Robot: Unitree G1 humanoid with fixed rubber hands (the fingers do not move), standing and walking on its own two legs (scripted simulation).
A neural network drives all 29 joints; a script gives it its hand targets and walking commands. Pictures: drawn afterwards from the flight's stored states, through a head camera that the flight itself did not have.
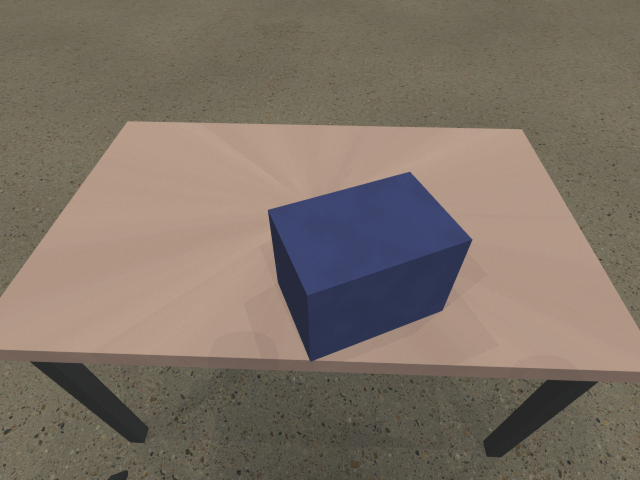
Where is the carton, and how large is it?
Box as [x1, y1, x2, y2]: [268, 172, 471, 361]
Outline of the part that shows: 410,172 268,210 278,283 310,361 442,310 471,239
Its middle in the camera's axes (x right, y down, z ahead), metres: +0.06 +0.04 +0.63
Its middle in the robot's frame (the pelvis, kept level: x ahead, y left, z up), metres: +0.45 -0.05 -0.02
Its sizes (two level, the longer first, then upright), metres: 0.247 0.167 0.183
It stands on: a table, 0.63 m high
